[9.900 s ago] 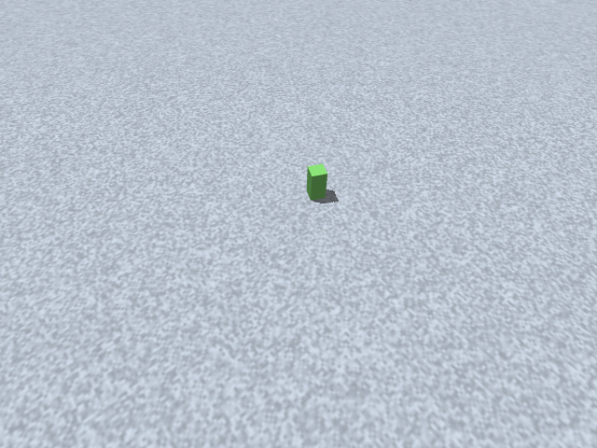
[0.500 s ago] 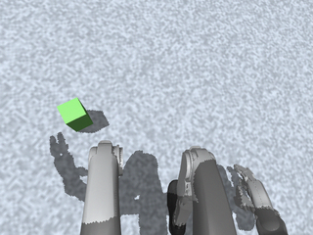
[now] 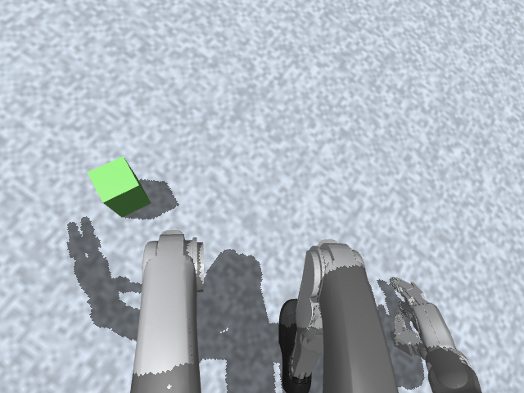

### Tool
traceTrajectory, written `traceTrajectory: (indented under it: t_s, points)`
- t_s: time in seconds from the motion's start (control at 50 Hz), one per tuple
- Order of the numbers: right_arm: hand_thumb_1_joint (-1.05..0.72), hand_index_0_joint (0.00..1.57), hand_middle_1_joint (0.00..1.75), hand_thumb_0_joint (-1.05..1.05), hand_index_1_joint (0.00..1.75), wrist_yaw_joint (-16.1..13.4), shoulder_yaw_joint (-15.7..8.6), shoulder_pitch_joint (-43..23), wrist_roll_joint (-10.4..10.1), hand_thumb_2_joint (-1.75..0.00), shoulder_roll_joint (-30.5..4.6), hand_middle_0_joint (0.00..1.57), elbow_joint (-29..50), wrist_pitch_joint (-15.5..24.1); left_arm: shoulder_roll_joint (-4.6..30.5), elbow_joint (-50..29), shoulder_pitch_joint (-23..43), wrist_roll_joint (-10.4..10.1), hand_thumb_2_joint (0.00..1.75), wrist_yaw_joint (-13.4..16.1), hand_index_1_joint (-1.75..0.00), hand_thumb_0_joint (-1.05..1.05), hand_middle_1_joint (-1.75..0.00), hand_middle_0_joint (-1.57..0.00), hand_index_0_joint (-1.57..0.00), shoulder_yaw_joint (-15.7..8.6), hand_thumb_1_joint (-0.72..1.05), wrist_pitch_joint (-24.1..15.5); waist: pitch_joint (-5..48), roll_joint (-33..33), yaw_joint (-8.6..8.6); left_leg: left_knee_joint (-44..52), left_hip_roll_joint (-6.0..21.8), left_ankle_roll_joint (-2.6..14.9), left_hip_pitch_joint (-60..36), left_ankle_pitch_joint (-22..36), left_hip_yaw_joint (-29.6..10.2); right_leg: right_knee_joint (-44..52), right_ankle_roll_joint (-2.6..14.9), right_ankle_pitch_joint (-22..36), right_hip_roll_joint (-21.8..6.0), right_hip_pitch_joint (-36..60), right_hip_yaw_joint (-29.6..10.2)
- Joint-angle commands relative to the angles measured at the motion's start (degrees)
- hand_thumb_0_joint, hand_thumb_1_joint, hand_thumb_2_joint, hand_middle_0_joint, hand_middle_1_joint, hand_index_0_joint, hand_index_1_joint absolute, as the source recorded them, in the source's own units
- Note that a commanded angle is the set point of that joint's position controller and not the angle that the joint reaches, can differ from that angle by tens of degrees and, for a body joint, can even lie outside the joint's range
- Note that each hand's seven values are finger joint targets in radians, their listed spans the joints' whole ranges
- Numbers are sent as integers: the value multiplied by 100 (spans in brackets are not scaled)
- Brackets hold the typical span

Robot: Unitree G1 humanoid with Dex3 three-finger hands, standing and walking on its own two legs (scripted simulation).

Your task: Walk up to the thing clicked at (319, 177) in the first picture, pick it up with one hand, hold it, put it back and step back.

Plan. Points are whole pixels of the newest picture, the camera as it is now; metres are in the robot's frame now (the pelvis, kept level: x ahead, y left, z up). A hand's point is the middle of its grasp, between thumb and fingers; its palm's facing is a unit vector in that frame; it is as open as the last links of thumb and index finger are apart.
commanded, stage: go down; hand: left
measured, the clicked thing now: (122, 189) +0.43 +0.30 -0.32
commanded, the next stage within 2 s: approach in 0.30 s
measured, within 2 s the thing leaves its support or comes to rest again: neither
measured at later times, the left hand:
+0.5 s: hand out of the picture +0.28 +0.48 -0.01, palm faces +0.42 -0.90 -0.09, open 17.6 cm
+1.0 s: hand (26, 221) +0.33 +0.41 -0.21, palm faces +0.36 -0.93 +0.00, open 17.5 cm
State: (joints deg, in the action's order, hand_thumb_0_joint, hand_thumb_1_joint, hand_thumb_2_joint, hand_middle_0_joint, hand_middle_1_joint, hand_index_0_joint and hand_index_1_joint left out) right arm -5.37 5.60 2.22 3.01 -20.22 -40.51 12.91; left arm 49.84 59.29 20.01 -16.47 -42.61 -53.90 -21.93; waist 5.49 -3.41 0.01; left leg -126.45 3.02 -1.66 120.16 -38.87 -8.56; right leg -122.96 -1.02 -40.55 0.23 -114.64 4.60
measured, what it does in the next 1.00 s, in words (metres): lowers itself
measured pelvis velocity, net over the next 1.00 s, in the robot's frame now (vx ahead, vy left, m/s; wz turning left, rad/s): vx -0.01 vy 0.00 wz -0.10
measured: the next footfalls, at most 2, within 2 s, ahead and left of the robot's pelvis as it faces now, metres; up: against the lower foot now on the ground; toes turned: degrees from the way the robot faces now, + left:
none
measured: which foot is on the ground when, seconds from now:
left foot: down 0.00-1.00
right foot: down 0.00-1.00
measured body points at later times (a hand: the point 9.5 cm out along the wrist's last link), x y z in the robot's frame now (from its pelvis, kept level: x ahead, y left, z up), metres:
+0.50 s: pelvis +0.00 +0.00 -0.02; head +0.21 +0.08 +0.37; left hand +0.25 +0.53 -0.01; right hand +0.21 -0.26 -0.12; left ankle +0.08 +0.14 -0.36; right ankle +0.09 -0.13 -0.36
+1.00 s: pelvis -0.01 +0.00 -0.10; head +0.22 +0.14 +0.26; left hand +0.30 +0.46 -0.21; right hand +0.20 -0.26 -0.16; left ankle +0.08 +0.14 -0.36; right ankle +0.09 -0.13 -0.36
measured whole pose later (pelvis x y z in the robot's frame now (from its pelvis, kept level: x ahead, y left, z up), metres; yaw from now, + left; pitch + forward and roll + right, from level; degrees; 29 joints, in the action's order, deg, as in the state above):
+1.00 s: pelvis -0.01 +0.00 -0.10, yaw -6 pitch +21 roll -10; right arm -1.3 15.9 -7.4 12.2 -20.8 -39.5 8.8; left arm 49.5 74.3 25.3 -18.3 -39.6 -53.7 -46.2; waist -7.5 -12.0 5.5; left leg -147.0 3.0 -2.7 128.6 -40.8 -15.7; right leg -139.6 -2.2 -39.6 3.4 -122.3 8.3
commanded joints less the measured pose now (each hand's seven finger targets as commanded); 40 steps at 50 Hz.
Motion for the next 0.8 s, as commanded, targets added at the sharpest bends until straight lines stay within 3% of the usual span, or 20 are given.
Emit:
traceTrajectory:
  t_s: [0.0,0.18,0.24,0.36,0.4,0.44,0.52,0.56,0.58,0.64,0.72,0.78]
  points:
    - [-89,20,30,0,30,-119,-504,479,-33,-90,-1308,20,368,161,2456,-937,354,-238,9,-40,-10,0,-11,-4,-6,-516,-59,-329,3248,1495,-399,1776,-36,245,-2683,606,391,1145,327,615,197,1247,178]
    - [-90,20,30,0,30,-104,-458,549,-7,-90,-1315,20,342,145,2726,-975,517,-247,9,-88,-10,0,-11,-4,-6,-684,-61,-367,3469,1441,-401,1568,-53,246,-2701,866,431,1068,320,748,203,1338,175]
    - [-90,20,30,0,30,-103,-466,459,-12,-90,-1357,20,329,137,2676,-778,487,-251,9,-99,-9,0,-10,-4,-6,-647,-59,-375,3183,1501,-381,1620,-41,249,-2533,547,390,992,328,553,212,1132,207]
    - [-90,20,30,0,30,-92,-454,400,-7,-90,-1385,20,338,125,2764,-851,518,-307,9,-184,-10,0,-11,-4,-6,-714,-60,-455,3271,1646,-403,1538,-32,230,-2616,554,384,883,327,567,214,1001,218]
    - [-89,20,30,0,30,-90,-400,455,1,-90,-1371,20,290,130,2850,-705,611,-334,5,-188,-11,0,-11,-8,-8,-768,-61,-470,3208,1458,-326,1429,-52,255,-2400,624,417,890,311,596,215,1165,218]
    - [-90,20,30,0,30,-75,-353,391,32,-90,-1358,20,287,131,2692,-374,606,-374,0,-220,-9,0,-9,-9,-9,-743,-61,-546,3042,1254,-238,1272,-52,264,-2225,699,393,803,306,631,227,1069,242]
    - [-90,20,30,0,30,-57,-258,298,139,-90,-1412,20,253,156,2358,116,865,-495,1,-314,-10,0,-10,-9,-10,-581,-61,-892,2719,1093,-28,939,-25,255,-1979,660,358,637,296,615,271,880,307]
    - [-90,20,30,0,30,-23,-179,277,209,-90,-1395,20,268,177,2354,330,1029,-541,1,-308,-10,0,-10,-9,-10,-571,-61,-1133,2730,879,21,749,-11,257,-1788,704,363,583,274,643,293,1007,318]
    - [-90,20,30,0,30,-8,-166,191,240,-90,-1405,20,303,171,2362,420,1047,-548,0,-287,-9,0,-9,-10,-10,-528,-61,-1236,2689,882,-39,702,-11,258,-1676,559,391,608,274,515,302,984,297]
    - [-90,20,30,0,30,30,-92,61,346,-90,-1490,20,316,153,1964,678,1168,-562,1,-239,-9,0,-10,-9,-10,-199,-61,-1497,2565,969,108,580,32,227,-1706,332,327,459,286,367,346,782,421]
    - [-90,20,30,0,30,118,-10,-25,497,-89,-1575,20,317,69,2160,591,1060,-445,0,-31,-8,0,-9,-10,-11,-307,-61,-1868,2770,1278,-50,338,70,156,-1881,580,272,93,301,589,386,691,535]
    - [-90,20,30,0,30,176,65,-245,603,-89,-1676,20,359,-52,2339,231,1123,-389,0,109,-9,0,-11,-9,-11,-381,-61,-2184,2790,1700,-60,271,110,96,-2024,629,211,-168,305,644,408,568,618]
